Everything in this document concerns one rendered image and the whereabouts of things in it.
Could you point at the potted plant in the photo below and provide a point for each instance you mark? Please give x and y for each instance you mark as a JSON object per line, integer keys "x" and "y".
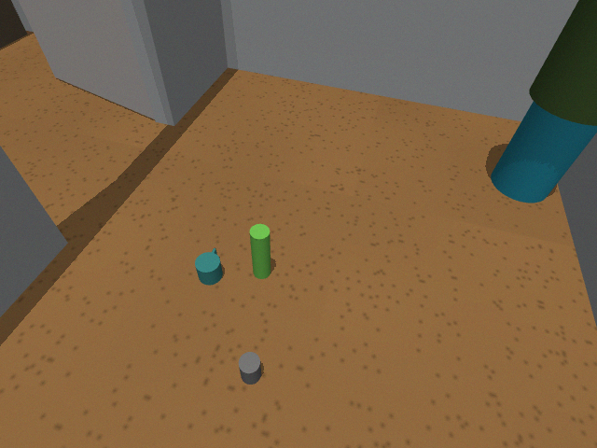
{"x": 562, "y": 119}

